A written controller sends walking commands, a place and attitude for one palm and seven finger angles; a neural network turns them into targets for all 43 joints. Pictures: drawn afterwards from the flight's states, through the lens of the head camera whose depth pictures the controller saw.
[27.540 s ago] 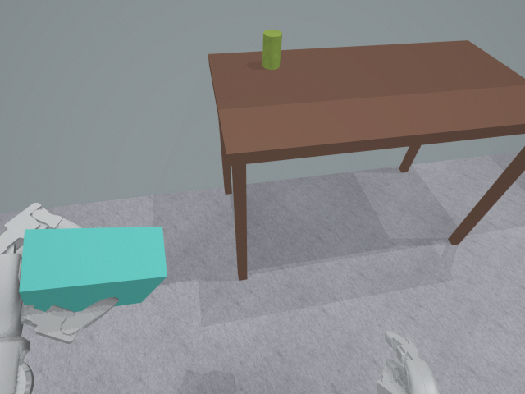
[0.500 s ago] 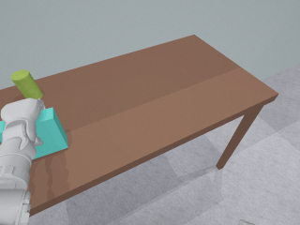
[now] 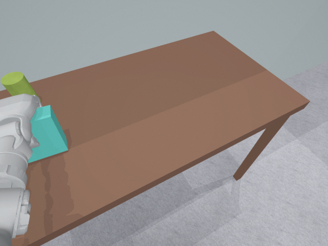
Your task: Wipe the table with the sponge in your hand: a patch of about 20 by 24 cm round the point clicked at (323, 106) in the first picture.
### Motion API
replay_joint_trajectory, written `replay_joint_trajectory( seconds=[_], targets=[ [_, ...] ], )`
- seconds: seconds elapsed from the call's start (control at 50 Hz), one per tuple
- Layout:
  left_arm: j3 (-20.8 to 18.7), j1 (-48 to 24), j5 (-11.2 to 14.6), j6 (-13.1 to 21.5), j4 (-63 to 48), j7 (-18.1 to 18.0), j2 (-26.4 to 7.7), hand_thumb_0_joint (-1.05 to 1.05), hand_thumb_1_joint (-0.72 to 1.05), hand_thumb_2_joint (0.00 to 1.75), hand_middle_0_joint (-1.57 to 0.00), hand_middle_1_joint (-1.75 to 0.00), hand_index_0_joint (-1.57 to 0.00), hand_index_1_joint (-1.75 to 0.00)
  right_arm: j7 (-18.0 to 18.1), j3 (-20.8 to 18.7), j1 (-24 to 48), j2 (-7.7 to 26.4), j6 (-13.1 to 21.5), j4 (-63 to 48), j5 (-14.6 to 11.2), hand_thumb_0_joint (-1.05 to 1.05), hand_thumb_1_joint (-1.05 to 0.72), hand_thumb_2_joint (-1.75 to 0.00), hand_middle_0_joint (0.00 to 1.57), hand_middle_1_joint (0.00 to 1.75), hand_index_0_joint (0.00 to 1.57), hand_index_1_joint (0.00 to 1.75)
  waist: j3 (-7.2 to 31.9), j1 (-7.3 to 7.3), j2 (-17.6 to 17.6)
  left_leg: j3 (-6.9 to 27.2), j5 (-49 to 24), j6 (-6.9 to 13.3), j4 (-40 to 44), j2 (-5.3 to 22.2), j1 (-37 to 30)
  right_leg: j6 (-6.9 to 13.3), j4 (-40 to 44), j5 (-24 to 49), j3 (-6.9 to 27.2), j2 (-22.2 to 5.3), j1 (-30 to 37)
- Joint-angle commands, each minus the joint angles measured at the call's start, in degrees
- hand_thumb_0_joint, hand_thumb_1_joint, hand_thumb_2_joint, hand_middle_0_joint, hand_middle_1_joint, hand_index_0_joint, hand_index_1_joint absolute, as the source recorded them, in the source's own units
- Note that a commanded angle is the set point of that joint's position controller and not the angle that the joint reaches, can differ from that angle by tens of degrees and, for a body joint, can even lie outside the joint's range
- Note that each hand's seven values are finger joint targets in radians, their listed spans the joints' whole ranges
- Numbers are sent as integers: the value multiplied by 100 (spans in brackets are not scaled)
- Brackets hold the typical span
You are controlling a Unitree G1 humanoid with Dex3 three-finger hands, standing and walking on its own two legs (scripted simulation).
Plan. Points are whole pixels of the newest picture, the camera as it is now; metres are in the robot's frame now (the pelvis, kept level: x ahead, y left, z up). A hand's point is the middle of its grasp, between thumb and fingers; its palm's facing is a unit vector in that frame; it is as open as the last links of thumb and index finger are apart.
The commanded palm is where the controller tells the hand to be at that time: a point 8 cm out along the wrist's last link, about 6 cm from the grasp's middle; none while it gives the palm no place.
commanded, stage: wipe forward along the first lane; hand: left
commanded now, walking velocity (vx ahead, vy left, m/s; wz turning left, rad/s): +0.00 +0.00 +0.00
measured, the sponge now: (35, 141) +0.38 +0.37 +0.01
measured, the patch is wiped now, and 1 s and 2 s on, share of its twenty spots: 0.30 0.35 0.50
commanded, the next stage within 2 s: slide across to the middle lane in 0.12 s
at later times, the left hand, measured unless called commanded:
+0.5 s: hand (31, 116) +0.42 +0.36 +0.07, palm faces -0.09 +0.00 -1.00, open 10.1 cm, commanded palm +0.41 +0.32 +0.13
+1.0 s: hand (61, 107) +0.45 +0.30 +0.07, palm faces -0.11 -0.01 -0.99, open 10.1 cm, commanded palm +0.43 +0.28 +0.13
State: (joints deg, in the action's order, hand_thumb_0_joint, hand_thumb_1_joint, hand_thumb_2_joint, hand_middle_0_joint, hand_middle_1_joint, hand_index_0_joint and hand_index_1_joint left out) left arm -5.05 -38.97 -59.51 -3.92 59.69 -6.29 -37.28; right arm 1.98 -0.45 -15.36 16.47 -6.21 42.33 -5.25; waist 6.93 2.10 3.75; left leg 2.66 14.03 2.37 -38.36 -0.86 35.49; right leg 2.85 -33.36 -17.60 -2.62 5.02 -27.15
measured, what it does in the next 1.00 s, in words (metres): stands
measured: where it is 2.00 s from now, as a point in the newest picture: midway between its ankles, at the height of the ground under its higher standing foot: outside the picture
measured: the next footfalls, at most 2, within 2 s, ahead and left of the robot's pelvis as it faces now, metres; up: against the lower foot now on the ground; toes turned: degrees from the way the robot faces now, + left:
none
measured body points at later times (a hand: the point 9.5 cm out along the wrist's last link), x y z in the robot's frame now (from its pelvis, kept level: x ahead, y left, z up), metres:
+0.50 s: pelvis +0.00 +0.03 +0.00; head +0.05 +0.03 +0.45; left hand +0.42 +0.36 +0.12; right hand +0.08 -0.23 -0.13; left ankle +0.04 +0.09 -0.72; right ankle -0.02 -0.09 -0.72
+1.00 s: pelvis +0.02 +0.00 +0.01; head +0.07 -0.01 +0.45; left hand +0.46 +0.29 +0.12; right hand +0.10 -0.27 -0.13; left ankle +0.04 +0.09 -0.72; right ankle -0.02 -0.10 -0.72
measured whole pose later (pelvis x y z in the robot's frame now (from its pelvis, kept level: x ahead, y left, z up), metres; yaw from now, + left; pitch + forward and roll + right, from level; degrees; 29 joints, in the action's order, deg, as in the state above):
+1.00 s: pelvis +0.02 +0.00 +0.01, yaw +0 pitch +12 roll -2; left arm 2.4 -45.6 -58.9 -17.4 62.2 -10.8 -27.9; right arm -0.3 -0.2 -14.8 15.5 -6.0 43.4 -4.0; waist 7.3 3.8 3.6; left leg 2.3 14.6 2.3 -35.1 -1.5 32.0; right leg 2.8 -30.2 -18.1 -1.9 4.4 -23.7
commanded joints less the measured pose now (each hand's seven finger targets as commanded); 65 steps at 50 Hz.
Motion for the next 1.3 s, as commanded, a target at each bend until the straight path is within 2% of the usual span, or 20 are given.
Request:
replay_joint_trajectory(
  seconds=[0.0, 0.04, 0.16, 0.2, 0.24, 0.26, 0.4, 0.5, 0.56, 0.62, 0.68, 0.72, 0.74, 0.84, 0.86, 0.96, 1.04, 1.14, 1.22, 1.28],
  targets=[
    [-7, -1871, -330, -309, -606, -423, -1563, 0, 10, 130, -120, -160, -120, -160, -9, -327, -122, 919, 140, -517, 61, 0, -90, -90, 20, 30, 20, 30, 1318, 104, 94, 141, -681, 168, 337, -32, -1396, 50, 519, 872, 255, -97, -57],
    [-129, -2045, -359, -336, -621, -396, -1732, 0, 10, 130, -120, -160, -120, -160, -11, -304, -92, 924, 120, -532, 77, 0, -90, -90, 20, 30, 20, 30, 1391, 63, 168, 204, -793, 145, 375, 12, -1484, 90, 521, 875, 232, -92, -130],
    [28, -2431, -381, -366, -469, -445, -1586, 0, 10, 130, -120, -160, -120, -160, -29, -324, -238, 934, 107, -502, 114, 0, -90, -90, 20, 30, 20, 30, 1400, 196, 97, 351, -771, 97, 370, 62, -1675, 79, 443, 635, 135, -49, -464],
    [-2, -2280, -401, -361, -421, -490, -1540, 0, 10, 130, -120, -160, -120, -160, -50, -343, -251, 929, 105, -529, 128, 0, -90, -90, 20, 30, 20, 30, 1469, 130, 69, 373, -747, 74, 363, 65, -1671, 91, 416, 580, 107, -39, -481],
    [133, -2549, -343, -296, -879, -491, -1301, 0, 10, 130, -120, -160, -120, -160, -48, -337, -166, 865, 151, -587, 140, 0, -90, -90, 20, 30, 20, 30, 1744, 101, 315, 468, -881, 30, 410, 114, -2018, 119, 418, 621, 104, -46, -550],
    [305, -2749, -367, -288, -991, -520, -1169, 0, 10, 130, -120, -160, -120, -160, -55, -363, -213, 864, 162, -553, 136, 0, -90, -90, 20, 30, 20, 30, 1742, 191, 444, 540, -910, -15, 387, 137, -2230, 115, 368, 565, 75, -29, -715],
    [565, -3211, 119, -525, -1096, -669, -620, 0, 10, 130, -120, -160, -120, -160, -44, -363, -117, 795, 290, -419, 96, 0, -90, -90, 20, 30, 20, 30, 1695, 262, 235, 728, -191, -52, 672, 151, -2399, 46, 489, 322, 66, -69, -695],
    [1114, -3880, 57, -787, -1074, -621, -53, 0, 10, 130, -120, -160, -120, -160, -54, -338, -86, 757, 423, -259, 109, 0, -90, -90, 20, 30, 20, 30, 1619, 395, 574, 908, 66, -162, 824, 178, -2733, 60, 447, 251, 23, -76, -959],
    [872, -4036, -7, -868, -983, -641, -324, 0, 10, 130, -120, -160, -120, -160, -62, -329, -157, 783, 454, -191, 149, 0, -90, -90, 20, 30, 20, 30, 1842, 334, 612, 866, -213, -194, 789, 155, -2793, 90, 435, 363, 25, -71, -804],
    [872, -3691, 116, -924, -862, -664, -128, 0, 10, 130, -120, -160, -120, -160, -114, -325, -127, 750, 434, -229, 165, 0, -90, -90, 20, 30, 20, 30, 2032, 248, 277, 693, -647, -146, 668, 102, -2704, 72, 501, 555, 24, -66, -479],
    [429, -3437, -39, -1008, -735, -739, -694, 0, 10, 130, -120, -160, -120, -160, -126, -286, -105, 792, 352, -276, 197, 0, -90, -90, 20, 30, 20, 30, 2182, 109, 93, 502, -1230, -108, 565, 67, -2462, 76, 498, 883, 46, -66, -29],
    [508, -3479, -190, -1119, -698, -810, -646, 0, 10, 130, -120, -160, -120, -160, -162, -261, -41, 781, 313, -327, 205, 0, -90, -90, 20, 30, 20, 30, 1967, 146, 83, 407, -1268, -75, 554, 50, -2247, 71, 505, 962, 44, -67, -11],
    [137, -3396, -227, -1139, -724, -862, -1004, 0, 10, 130, -120, -160, -120, -160, -167, -263, 9, 803, 299, -333, 222, 0, -90, -90, 20, 30, 20, 30, 2072, 10, 78, 404, -1446, -75, 552, 68, -2207, 101, 500, 1104, 78, -77, 117],
    [286, -3073, -126, -1363, -586, -863, -789, 0, 10, 130, -120, -160, -120, -160, -206, -241, 99, 765, 227, -418, 184, 0, -90, -90, 20, 30, 20, 30, 1980, 37, -47, 171, -1552, 22, 485, -11, -1885, 48, 544, 1747, 186, -140, 575],
    [582, -3199, -115, -1375, -672, -813, -517, 0, 10, 130, -120, -160, -120, -160, -213, -256, 67, 748, 228, -431, 181, 0, -90, -90, 20, 30, 20, 30, 1987, 161, -40, 104, -1641, 59, 422, -31, -1947, 9, 533, 1973, 201, -155, 635],
    [650, -3052, -96, -1385, -817, -553, -534, 0, 10, 130, -120, -160, -120, -160, -167, -275, 51, 748, 148, -431, 147, 0, -90, -90, 20, 30, 20, 30, 2017, 207, -26, 23, -1792, 135, 391, -52, -2035, -20, 608, 2441, 292, -208, 924],
    [446, -2080, 93, -1283, -1136, -361, -565, 0, 10, 130, -120, -160, -120, -160, -158, -260, 243, 730, 45, -582, 110, 0, -90, -90, 20, 30, 20, 30, 2285, -82, 36, -78, -2162, 130, 410, -106, -2009, 6, 597, 3232, 382, -281, 1501],
    [448, -1051, 207, -1268, -1806, -248, -365, 0, 10, 130, -120, -160, -120, -160, -186, -276, 508, 738, -59, -788, 72, 0, -90, -90, 20, 30, 20, 30, 1932, -163, -226, -148, -2399, 165, 442, -136, -1939, -10, 637, 3897, 397, -319, 1762],
    [655, -776, 212, -1431, -1906, -271, -101, 0, 10, 130, -120, -160, -120, -160, -174, -275, 637, 749, -135, -822, 36, 0, -90, -90, 20, 30, 20, 30, 1379, -91, -529, -157, -2020, 174, 577, -143, -1885, -30, 781, 3450, 359, -301, 1549],
    [781, -805, 176, -1518, -2078, -266, -8, 0, 10, 130, -120, -160, -120, -160, -150, -242, 777, 728, -177, -847, 17, 0, -90, -90, 20, 30, 20, 30, 1323, -107, -263, -149, -2002, 153, 632, -157, -1989, 10, 771, 3277, 339, -308, 1493]
  ],
)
